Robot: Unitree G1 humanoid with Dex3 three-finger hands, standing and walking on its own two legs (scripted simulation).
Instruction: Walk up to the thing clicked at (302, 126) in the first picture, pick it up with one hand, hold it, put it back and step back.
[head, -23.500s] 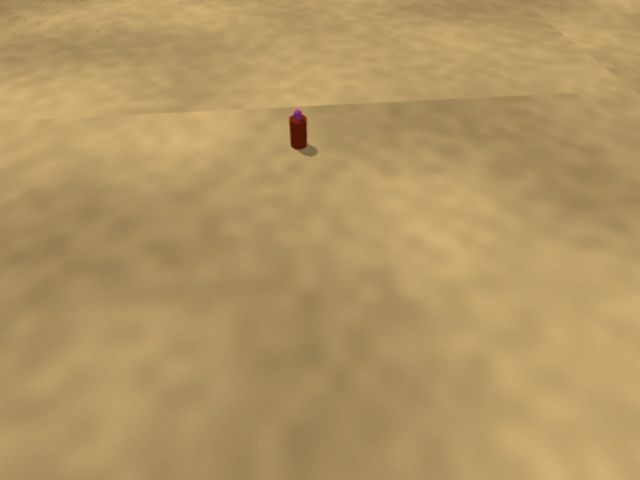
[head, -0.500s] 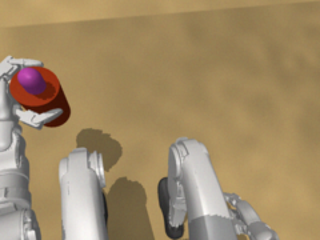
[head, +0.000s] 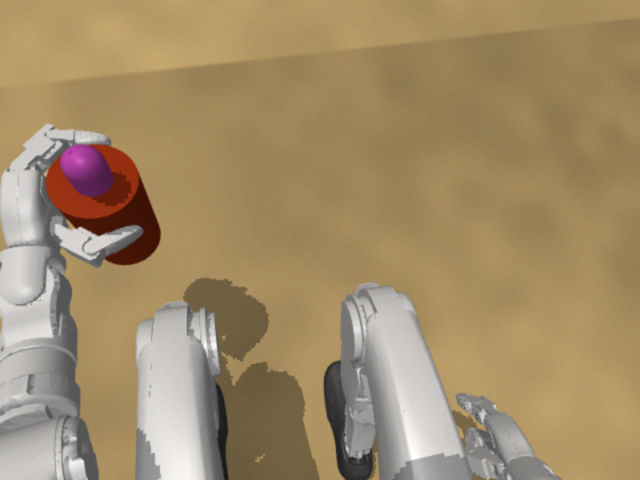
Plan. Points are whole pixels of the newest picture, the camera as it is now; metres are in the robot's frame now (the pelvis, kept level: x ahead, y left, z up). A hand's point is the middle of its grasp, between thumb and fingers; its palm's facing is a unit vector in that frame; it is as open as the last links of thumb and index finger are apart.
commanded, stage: settle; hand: left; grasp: from the side
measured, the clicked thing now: (107, 203) +0.44 +0.22 -0.07
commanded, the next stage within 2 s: lift in 0.22 s
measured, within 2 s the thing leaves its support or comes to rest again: neither
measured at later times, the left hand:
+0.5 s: hand (87, 183) +0.45 +0.22 -0.02, palm faces +0.09 -0.99 -0.07, open 11.7 cm
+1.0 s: hand (32, 170) +0.41 +0.22 +0.09, palm faces +0.08 -0.99 -0.08, open 11.7 cm
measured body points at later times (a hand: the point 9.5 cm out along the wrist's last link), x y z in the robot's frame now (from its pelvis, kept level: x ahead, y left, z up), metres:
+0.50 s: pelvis +0.00 +0.00 +0.02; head +0.21 +0.04 +0.42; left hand +0.44 +0.28 -0.01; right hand +0.12 -0.27 -0.11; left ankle +0.08 +0.13 -0.34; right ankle +0.10 -0.12 -0.34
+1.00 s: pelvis +0.01 +0.00 +0.10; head +0.19 +0.03 +0.51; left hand +0.40 +0.27 +0.10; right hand +0.17 -0.25 -0.02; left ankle +0.08 +0.13 -0.34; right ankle +0.09 -0.12 -0.34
